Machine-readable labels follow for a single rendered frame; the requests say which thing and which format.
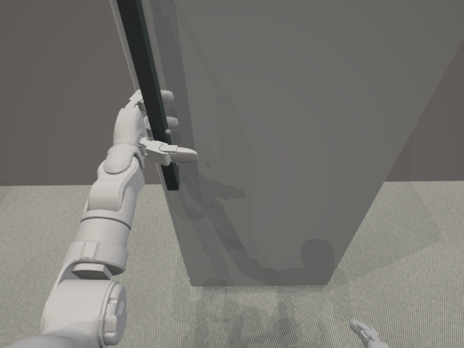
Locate handle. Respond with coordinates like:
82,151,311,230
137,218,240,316
117,0,180,191

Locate robot left hand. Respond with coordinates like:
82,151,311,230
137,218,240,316
113,89,198,166

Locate robot left forearm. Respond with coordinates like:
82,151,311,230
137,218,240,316
39,144,145,335

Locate left robot upper arm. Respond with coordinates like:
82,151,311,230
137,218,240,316
7,279,127,348

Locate robot right hand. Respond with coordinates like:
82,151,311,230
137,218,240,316
349,319,389,348

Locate fridge door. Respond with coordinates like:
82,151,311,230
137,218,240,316
112,0,464,286

